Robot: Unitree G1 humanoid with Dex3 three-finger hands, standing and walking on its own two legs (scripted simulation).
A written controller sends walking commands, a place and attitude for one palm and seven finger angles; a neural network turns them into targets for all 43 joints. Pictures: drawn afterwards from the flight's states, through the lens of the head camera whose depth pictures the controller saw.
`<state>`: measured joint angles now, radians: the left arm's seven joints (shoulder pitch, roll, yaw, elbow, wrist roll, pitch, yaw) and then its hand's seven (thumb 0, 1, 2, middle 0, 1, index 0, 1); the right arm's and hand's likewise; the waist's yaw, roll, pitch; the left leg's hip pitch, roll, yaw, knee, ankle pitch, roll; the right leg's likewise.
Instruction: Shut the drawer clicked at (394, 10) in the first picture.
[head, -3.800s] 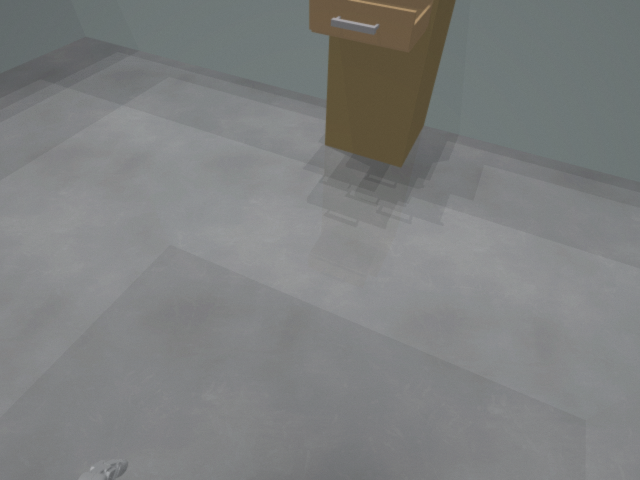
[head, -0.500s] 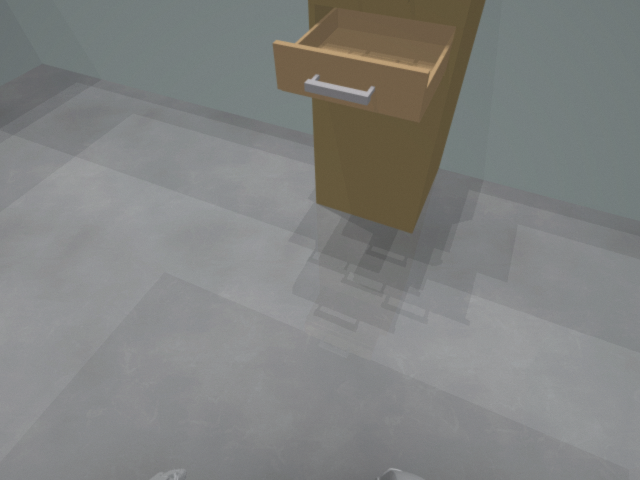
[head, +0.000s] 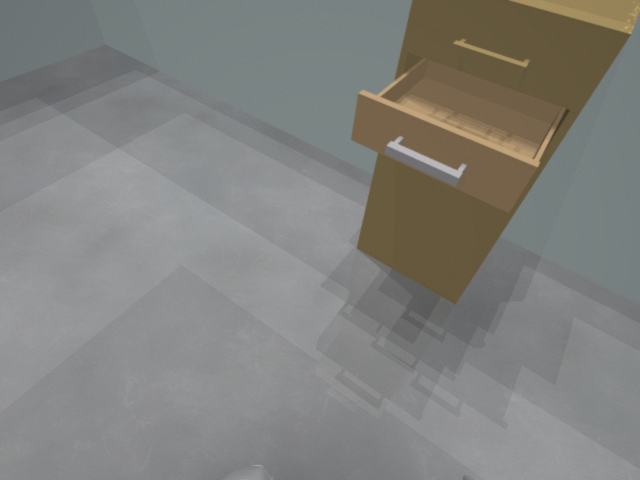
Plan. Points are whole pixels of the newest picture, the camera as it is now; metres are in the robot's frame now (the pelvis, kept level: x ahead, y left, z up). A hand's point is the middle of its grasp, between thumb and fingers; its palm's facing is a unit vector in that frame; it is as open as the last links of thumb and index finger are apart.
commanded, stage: turn to face it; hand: left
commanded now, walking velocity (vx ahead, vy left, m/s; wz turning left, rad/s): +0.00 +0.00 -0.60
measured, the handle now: (426, 158) +0.73 -0.15 -0.01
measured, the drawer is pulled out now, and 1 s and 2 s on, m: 0.25 0.25 0.25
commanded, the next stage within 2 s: take the last steps up to it in 0.88 s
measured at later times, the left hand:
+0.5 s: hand (233, 443) +0.19 +0.14 -0.14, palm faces -0.18 -0.95 -0.27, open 7.3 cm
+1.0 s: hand (223, 414) +0.23 +0.16 -0.15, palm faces -0.39 -0.90 -0.21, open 7.4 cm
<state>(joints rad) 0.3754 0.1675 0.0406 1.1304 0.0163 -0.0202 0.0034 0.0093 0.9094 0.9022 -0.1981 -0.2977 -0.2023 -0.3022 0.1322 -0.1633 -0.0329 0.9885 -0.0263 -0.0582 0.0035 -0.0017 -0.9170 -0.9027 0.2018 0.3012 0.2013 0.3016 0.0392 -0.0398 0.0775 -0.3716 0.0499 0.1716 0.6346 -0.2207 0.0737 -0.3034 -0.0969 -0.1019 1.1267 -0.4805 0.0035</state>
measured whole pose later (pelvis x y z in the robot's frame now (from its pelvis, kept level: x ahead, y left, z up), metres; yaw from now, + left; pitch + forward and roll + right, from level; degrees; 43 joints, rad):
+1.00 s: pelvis +0.07 +0.01 +0.02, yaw -27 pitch +0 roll -1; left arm 0.19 0.24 0.08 0.95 0.02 0.08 -0.01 0.01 0.91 0.90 -0.20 -0.30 -0.20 -0.30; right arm 0.23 -0.17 -0.02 0.96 -0.03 0.02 -0.03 0.00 -0.91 -0.90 0.21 0.30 0.21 0.30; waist 0.00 -0.03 0.06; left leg -0.20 0.07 0.14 0.46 -0.25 0.01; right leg -0.43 -0.01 0.00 0.97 -0.42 0.04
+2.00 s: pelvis +0.25 -0.15 +0.01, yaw -31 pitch -1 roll +1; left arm 0.17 0.16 0.06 1.01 0.02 -0.05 -0.01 0.01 0.92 0.90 -0.19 -0.30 -0.20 -0.30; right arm 0.37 -0.14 -0.04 1.14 -0.02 -0.01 0.00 0.00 -0.91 -0.90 0.21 0.30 0.20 0.30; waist -0.03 0.03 0.05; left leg -0.21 0.08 0.11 0.79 -0.49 0.00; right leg -0.34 -0.06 -0.13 0.62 -0.24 -0.05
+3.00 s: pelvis +0.26 -0.20 +0.02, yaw -31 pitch -1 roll +1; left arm 0.29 0.13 0.02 1.09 0.02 0.00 0.03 0.01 0.92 0.90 -0.20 -0.30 -0.21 -0.30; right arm 0.30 -0.22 -0.03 1.11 -0.01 0.04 -0.02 0.00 -0.92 -0.90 0.20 0.30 0.20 0.30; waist 0.01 0.01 0.04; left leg -0.22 0.03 0.04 0.56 -0.34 -0.03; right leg -0.15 -0.02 -0.06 0.44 -0.27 -0.03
